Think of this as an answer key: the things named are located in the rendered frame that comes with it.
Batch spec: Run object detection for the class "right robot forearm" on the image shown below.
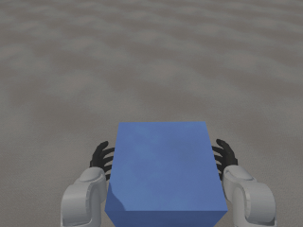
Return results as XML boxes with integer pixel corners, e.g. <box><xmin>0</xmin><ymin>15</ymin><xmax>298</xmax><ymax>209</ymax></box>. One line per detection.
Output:
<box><xmin>222</xmin><ymin>165</ymin><xmax>278</xmax><ymax>227</ymax></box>

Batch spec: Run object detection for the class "robot right hand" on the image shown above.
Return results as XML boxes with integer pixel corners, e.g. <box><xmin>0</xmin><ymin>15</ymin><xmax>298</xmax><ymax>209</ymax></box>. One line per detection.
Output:
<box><xmin>212</xmin><ymin>139</ymin><xmax>238</xmax><ymax>181</ymax></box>

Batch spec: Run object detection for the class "left robot forearm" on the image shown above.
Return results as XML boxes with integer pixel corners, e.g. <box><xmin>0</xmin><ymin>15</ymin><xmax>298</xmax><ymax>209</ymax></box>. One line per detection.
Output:
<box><xmin>60</xmin><ymin>166</ymin><xmax>108</xmax><ymax>227</ymax></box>

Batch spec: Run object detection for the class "carton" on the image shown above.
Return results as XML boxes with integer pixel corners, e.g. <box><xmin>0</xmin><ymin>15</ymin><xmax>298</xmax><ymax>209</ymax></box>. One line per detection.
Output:
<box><xmin>104</xmin><ymin>121</ymin><xmax>228</xmax><ymax>227</ymax></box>

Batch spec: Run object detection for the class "robot left hand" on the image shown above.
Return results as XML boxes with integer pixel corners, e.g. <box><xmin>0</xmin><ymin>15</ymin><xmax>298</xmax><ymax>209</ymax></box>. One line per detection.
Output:
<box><xmin>89</xmin><ymin>141</ymin><xmax>115</xmax><ymax>181</ymax></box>

